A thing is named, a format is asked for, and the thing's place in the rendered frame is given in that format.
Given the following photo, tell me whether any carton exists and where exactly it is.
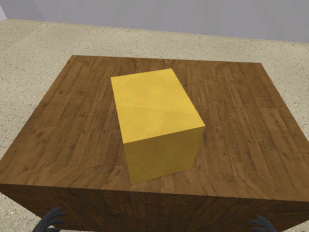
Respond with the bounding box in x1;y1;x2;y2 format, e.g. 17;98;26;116
111;69;205;184

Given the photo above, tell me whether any pedestal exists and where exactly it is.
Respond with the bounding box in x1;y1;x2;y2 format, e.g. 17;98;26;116
0;55;309;232

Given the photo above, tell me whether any right robot hand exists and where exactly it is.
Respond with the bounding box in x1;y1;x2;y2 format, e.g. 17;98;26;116
250;215;277;232

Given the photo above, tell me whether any left robot hand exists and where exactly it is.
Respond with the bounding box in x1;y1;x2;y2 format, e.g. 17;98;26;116
32;207;66;232

